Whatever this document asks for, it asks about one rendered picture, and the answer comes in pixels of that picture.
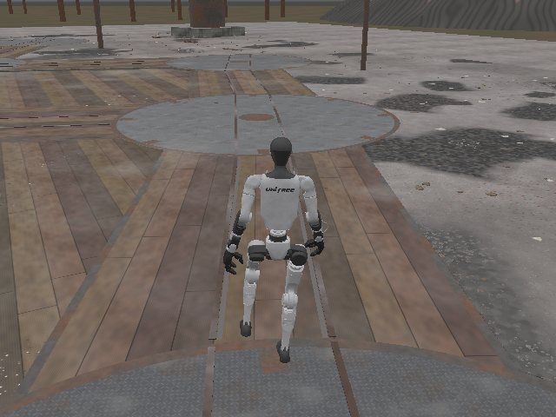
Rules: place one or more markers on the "robot right forearm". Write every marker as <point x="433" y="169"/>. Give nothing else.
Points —
<point x="317" y="229"/>

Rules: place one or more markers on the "robot left thigh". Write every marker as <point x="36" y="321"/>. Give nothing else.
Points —
<point x="256" y="253"/>

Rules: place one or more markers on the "robot right hand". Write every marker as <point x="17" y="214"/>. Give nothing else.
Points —
<point x="312" y="243"/>

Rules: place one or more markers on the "left robot upper arm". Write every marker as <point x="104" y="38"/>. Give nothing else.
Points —
<point x="248" y="196"/>

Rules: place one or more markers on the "right robot upper arm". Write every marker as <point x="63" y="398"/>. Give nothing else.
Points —
<point x="307" y="184"/>

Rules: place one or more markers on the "robot left forearm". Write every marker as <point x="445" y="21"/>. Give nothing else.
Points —
<point x="236" y="234"/>

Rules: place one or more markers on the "robot left hand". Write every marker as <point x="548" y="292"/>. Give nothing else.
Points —
<point x="227" y="260"/>

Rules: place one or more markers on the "robot torso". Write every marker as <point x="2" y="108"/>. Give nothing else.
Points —
<point x="279" y="205"/>

